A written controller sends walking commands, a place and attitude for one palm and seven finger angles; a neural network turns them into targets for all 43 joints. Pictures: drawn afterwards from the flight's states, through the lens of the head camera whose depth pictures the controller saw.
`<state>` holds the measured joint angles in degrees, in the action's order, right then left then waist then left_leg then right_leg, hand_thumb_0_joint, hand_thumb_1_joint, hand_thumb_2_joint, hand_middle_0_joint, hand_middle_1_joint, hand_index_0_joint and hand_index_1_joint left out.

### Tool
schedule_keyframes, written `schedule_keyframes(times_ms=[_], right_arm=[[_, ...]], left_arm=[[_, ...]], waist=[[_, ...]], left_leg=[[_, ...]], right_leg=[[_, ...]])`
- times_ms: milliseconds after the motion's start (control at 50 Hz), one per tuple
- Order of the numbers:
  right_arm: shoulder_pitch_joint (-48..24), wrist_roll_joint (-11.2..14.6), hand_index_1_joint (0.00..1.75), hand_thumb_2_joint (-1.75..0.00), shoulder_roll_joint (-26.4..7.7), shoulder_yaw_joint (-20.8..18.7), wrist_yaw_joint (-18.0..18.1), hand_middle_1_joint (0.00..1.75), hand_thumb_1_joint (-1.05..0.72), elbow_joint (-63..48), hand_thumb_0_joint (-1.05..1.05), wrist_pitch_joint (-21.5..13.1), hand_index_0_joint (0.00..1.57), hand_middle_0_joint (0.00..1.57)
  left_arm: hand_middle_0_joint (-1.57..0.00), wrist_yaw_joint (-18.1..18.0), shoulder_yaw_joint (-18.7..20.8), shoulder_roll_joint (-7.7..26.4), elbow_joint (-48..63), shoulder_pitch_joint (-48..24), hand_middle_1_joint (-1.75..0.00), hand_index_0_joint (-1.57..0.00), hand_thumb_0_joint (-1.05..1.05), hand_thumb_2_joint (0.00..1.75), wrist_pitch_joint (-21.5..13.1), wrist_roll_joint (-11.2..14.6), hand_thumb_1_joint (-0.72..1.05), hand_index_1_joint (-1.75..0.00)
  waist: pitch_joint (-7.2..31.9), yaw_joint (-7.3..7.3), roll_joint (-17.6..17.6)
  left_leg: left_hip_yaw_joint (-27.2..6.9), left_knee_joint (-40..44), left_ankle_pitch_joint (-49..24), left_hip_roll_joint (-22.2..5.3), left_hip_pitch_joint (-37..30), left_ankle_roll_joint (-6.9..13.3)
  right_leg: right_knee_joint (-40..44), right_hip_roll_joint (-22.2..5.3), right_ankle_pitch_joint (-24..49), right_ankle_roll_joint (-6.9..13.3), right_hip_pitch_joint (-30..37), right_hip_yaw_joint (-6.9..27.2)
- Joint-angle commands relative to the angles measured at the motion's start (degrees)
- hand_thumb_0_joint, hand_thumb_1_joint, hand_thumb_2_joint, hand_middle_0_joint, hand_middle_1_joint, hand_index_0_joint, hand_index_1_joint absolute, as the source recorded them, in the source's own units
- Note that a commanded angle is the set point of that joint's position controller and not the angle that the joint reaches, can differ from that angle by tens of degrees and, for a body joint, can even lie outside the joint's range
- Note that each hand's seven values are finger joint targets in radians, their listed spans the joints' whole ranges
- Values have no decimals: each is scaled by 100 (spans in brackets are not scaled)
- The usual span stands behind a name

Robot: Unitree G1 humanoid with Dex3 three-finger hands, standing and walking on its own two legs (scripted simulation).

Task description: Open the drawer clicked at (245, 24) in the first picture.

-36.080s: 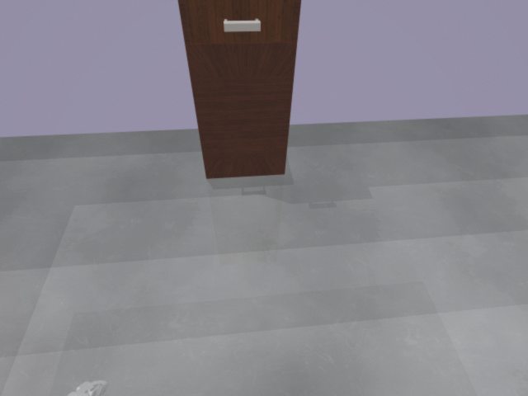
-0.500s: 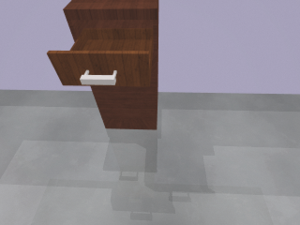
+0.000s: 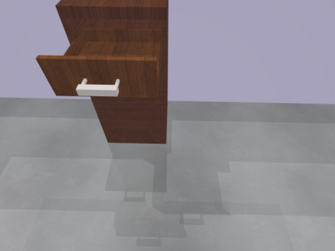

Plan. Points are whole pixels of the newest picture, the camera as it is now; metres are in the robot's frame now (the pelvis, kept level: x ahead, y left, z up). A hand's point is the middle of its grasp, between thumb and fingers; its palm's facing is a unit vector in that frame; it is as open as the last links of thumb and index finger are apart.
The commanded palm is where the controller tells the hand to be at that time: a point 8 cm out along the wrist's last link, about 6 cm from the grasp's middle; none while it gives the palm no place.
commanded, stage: look to check the result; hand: left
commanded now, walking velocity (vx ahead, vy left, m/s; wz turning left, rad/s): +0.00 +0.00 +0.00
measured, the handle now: (99, 85) +0.60 +0.26 +0.03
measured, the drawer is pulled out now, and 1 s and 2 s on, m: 0.29 0.29 0.29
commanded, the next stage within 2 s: stand and wait in 0.44 s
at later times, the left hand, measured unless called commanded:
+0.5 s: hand out of the picture +0.07 +0.22 -0.16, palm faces +0.02 -0.95 -0.30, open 7.4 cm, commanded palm none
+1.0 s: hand out of the picture +0.11 +0.23 -0.15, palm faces +0.00 -0.94 -0.33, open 7.4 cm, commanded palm none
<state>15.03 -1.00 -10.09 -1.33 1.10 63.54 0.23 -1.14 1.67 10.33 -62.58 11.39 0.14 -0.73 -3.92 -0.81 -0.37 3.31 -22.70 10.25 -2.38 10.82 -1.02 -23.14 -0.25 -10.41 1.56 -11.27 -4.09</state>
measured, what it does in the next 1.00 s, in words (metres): stands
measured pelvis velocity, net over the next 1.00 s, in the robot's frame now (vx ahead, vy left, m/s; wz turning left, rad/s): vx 0.03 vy -0.01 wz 0.00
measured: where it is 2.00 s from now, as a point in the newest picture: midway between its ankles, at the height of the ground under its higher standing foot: outside the picture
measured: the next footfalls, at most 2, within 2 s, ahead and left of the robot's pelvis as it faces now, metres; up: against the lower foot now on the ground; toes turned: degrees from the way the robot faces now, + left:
none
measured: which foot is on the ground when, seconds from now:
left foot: down 0.00-1.00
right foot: down 0.00-1.00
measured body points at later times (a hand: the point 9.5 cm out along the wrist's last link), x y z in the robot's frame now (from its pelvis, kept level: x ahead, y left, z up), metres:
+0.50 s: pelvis +0.02 -0.01 +0.00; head +0.04 -0.02 +0.45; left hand +0.07 +0.27 -0.14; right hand +0.08 -0.27 -0.15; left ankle +0.02 +0.13 -0.74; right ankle +0.02 -0.10 -0.74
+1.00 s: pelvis +0.03 -0.01 +0.01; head +0.06 -0.02 +0.45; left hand +0.11 +0.28 -0.13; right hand +0.10 -0.29 -0.14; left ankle +0.02 +0.13 -0.74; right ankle +0.02 -0.10 -0.74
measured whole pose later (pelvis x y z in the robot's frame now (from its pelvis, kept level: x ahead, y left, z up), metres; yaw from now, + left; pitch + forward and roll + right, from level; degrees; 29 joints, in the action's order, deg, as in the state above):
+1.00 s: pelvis +0.03 -0.01 +0.01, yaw +0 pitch -1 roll +0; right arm 6.9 -0.9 -17.7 -0.8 0.3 63.9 0.1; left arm -0.4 1.6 17.4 -63.9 5.7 -0.8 -0.6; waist -4.0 -0.5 -0.9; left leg 3.1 -16.6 9.8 -2.9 5.6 -1.9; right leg -17.2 0.6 -10.2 2.0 -6.0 -4.4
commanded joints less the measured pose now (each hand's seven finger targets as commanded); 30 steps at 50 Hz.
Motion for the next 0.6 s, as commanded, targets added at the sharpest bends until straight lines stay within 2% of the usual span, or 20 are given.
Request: schedule_keyframes(times_ms=[0, 60, 100, 160, 200, 220, 300, 360, 480, 580], right_arm=[[173, 3, 30, -90, -747, -125, 51, 30, -90, -240, 0, -73, 20, 20], [87, -3, 30, -90, -825, -125, 51, 30, -90, -226, 0, -72, 20, 20], [51, 2, 30, -90, -883, -137, 50, 30, -90, -235, 0, -59, 20, 20], [-35, -1, 30, -90, -968, -135, 45, 30, -90, -226, 0, -65, 20, 20], [-115, 4, 30, -90, -1049, -150, 41, 30, -90, -249, 0, -70, 20, 20], [-152, 0, 30, -90, -1068, -148, 38, 30, -90, -228, 0, -73, 20, 20], [-302, 6, 30, -90, -1203, -166, 29, 30, -90, -270, 0, -80, 20, 20], [-415, 7, 30, -90, -1316, -157, 21, 30, -90, -266, 0, -98, 20, 20], [-633, 1, 30, -90, -1479, -156, 3, 30, -90, -281, 0, -95, 20, 20], [-730, -1, 30, -90, -1627, -158, -5, 30, -90, -299, 0, -108, 20, 20]], left_arm=[[-20, -63, 165, 951, 174, 233, -30, -20, 0, 90, -127, -8, 90, -30], [-20, -59, 161, 980, 153, 170, -30, -20, 0, 90, -132, -5, 90, -30], [-20, -58, 164, 1045, 159, 142, -30, -20, 0, 90, -136, -6, 90, -30], [-20, -52, 169, 1108, 158, 51, -30, -20, 0, 90, -141, -7, 90, -30], [-20, -48, 178, 1180, 153, 42, -30, -20, 0, 90, -157, -7, 90, -30], [-20, -47, 177, 1195, 154, 0, -30, -20, 0, 90, -156, -9, 90, -30], [-20, -39, 191, 1330, 163, -69, -30, -20, 0, 90, -184, -11, 90, -30], [-20, -31, 197, 1425, 164, -184, -30, -20, 0, 90, -196, -8, 90, -30], [-20, -16, 197, 1576, 166, -342, -30, -20, 0, 90, -206, -8, 90, -30], [-20, -9, 201, 1693, 181, -471, -30, -20, 0, 90, -232, -4, 90, -30]], waist=[[214, 29, -15], [211, 18, -100], [178, 16, 53], [143, 4, 18], [249, 13, 57], [244, 6, -63], [327, 9, 82], [400, 13, -23], [322, 21, 26], [528, 8, 4]], left_leg=[[-493, 424, -258, -432, -116, 182], [-470, 428, -300, -431, -193, 174], [-483, 456, -236, -446, -225, 185], [-483, 485, -251, -438, -222, 177], [-495, 485, -329, -467, -328, 189], [-476, 495, -321, -472, -306, 180], [-513, 515, -411, -480, -432, 192], [-501, 555, -528, -496, -454, 179], [-518, 617, -539, -495, -472, 161], [-524, 628, -673, -515, -582, 150]], right_leg=[[614, -595, 102, 111, 77, 648], [650, -629, 173, 110, 67, 651], [702, -608, 98, 113, 57, 669], [730, -621, 117, 109, 62, 700], [728, -614, 215, 110, 114, 680], [724, -634, 247, 107, 132, 682], [759, -637, 384, 115, 176, 712], [740, -678, 623, 109, 295, 696], [820, -697, 640, 100, 314, 710], [824, -723, 879, 107, 477, 730]])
